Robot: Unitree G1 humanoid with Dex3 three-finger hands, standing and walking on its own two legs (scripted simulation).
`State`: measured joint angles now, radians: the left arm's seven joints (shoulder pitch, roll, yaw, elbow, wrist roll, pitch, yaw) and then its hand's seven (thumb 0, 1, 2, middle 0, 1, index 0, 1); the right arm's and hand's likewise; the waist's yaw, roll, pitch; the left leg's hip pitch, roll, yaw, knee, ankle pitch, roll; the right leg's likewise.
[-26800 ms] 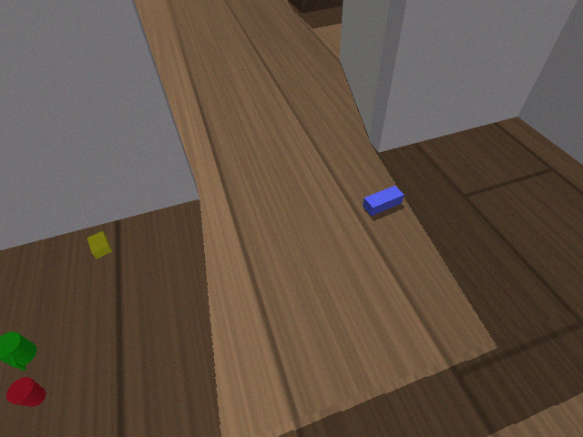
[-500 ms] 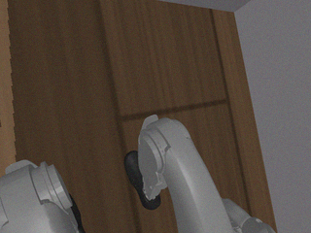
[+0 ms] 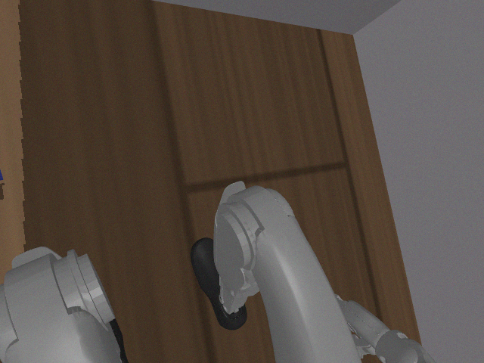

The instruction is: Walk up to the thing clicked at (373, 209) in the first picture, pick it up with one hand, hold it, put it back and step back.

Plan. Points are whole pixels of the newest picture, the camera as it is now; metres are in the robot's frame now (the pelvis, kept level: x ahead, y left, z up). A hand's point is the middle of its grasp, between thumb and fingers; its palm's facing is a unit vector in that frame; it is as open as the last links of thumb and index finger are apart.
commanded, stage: close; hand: left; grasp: from above
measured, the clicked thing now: out of the picture +0.45 +0.33 -0.27
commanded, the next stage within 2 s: settle in 1.06 s
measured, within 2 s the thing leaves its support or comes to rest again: leaves its support in 1.42 s
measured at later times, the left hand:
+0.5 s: hand out of the picture +0.43 +0.32 -0.25, palm faces -0.48 -0.12 -0.87, open 10.4 cm
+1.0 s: hand out of the picture +0.44 +0.33 -0.25, palm faces -0.48 -0.11 -0.87, open 10.1 cm
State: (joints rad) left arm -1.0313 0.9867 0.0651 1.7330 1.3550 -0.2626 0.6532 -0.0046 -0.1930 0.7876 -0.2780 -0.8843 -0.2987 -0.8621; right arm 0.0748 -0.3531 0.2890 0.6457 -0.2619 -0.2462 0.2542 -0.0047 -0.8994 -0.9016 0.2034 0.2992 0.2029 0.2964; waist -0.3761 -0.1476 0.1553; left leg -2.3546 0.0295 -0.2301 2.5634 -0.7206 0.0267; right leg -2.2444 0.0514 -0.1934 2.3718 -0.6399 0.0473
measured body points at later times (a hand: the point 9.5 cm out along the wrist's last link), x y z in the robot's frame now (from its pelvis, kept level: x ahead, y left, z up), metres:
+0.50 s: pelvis +0.00 +0.00 +0.00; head +0.27 +0.14 +0.33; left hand +0.45 +0.32 -0.20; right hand +0.07 -0.25 -0.06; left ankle +0.06 +0.12 -0.27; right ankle +0.12 -0.11 -0.27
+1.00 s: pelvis +0.00 +0.00 +0.00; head +0.28 +0.13 +0.33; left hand +0.46 +0.33 -0.20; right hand +0.08 -0.26 -0.06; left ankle +0.06 +0.12 -0.27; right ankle +0.12 -0.11 -0.27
